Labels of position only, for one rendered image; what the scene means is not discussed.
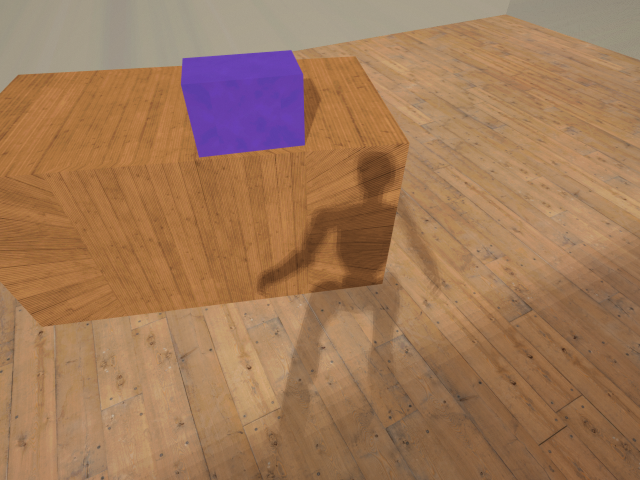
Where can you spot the pedestal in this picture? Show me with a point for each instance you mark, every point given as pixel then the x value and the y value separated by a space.
pixel 107 210

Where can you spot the carton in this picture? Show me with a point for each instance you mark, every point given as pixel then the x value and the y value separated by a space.
pixel 244 102

